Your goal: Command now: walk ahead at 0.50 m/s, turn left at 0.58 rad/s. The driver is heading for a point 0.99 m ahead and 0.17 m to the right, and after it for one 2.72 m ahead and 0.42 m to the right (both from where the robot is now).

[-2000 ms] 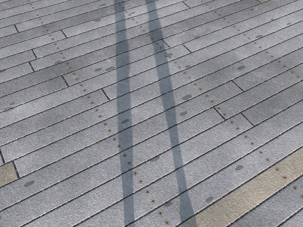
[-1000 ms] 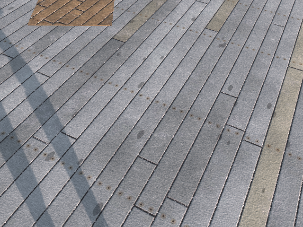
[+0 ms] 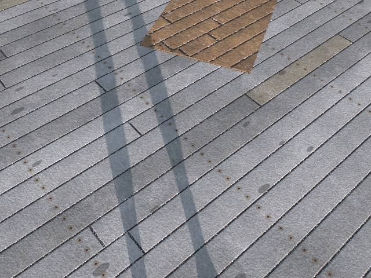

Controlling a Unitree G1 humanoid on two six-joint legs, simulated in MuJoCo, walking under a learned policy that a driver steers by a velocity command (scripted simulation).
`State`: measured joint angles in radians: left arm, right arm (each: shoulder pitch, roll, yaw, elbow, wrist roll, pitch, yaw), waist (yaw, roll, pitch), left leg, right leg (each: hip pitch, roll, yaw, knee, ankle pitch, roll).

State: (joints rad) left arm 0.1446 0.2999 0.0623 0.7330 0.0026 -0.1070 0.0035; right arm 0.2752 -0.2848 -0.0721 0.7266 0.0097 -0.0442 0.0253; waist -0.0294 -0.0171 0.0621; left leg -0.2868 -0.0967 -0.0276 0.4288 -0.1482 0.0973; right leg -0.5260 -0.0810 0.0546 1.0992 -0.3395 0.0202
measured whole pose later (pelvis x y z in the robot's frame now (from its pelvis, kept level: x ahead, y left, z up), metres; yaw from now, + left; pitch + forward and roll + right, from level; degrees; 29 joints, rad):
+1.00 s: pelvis +0.45 -0.06 +0.00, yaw -22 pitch +2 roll +0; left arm 0.24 0.34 0.08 0.69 -0.02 0.04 0.02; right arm 0.15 -0.26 -0.05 0.69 -0.01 -0.03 -0.02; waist 0.00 -0.03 0.02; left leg -0.31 -0.02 0.00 0.41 -0.15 0.02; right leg -0.50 0.00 0.05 1.07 -0.42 0.05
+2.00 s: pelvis +0.85 -0.17 +0.00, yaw +4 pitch +2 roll +0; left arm 0.09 0.31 0.05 0.66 0.02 -0.08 0.02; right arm 0.27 -0.30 -0.07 0.72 0.02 -0.01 -0.01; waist -0.05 -0.03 0.06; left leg -0.22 -0.13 -0.12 0.40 -0.20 0.08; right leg -0.68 -0.07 0.10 0.77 -0.09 0.08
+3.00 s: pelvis +0.97 -0.20 -0.01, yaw -20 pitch +1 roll +0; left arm 0.15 0.31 0.07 0.59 -0.01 0.06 -0.01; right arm 0.16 -0.32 -0.08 0.76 0.00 0.01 -0.02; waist -0.02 0.03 0.06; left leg -0.29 0.11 0.10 0.74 -0.43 -0.05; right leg -0.30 0.01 -0.02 0.56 -0.27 -0.02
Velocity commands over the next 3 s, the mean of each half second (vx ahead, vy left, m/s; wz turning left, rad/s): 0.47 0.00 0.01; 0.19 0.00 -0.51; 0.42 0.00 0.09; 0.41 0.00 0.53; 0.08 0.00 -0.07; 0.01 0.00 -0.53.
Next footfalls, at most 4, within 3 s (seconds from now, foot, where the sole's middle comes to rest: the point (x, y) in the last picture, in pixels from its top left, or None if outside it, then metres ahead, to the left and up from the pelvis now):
0.32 right None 0.36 -0.15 -0.78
0.80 left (182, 243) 0.57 0.01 -0.78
1.22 right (255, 262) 0.50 -0.25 -0.78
1.68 left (205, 172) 0.88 -0.10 -0.78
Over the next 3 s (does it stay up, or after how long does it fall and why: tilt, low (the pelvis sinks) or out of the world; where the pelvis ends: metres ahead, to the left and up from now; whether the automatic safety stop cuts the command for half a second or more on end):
stays up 0.97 -0.20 -0.01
